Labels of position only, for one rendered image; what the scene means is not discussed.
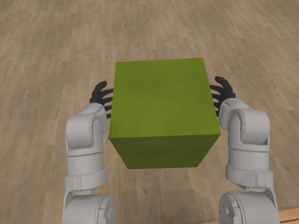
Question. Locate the robot left forearm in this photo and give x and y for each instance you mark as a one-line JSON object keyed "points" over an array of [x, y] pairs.
{"points": [[84, 148]]}

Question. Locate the left robot upper arm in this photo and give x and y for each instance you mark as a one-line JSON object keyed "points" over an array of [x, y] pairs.
{"points": [[90, 209]]}

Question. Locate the right robot upper arm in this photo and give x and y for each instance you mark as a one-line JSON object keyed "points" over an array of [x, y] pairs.
{"points": [[240, 207]]}

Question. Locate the carton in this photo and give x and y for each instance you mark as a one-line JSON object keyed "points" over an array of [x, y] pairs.
{"points": [[162, 113]]}

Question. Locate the robot right forearm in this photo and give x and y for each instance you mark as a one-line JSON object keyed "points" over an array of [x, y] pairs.
{"points": [[249, 145]]}

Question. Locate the robot right hand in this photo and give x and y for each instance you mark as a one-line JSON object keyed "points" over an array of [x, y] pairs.
{"points": [[226, 92]]}

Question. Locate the robot left hand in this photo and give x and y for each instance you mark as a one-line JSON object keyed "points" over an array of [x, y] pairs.
{"points": [[97, 96]]}

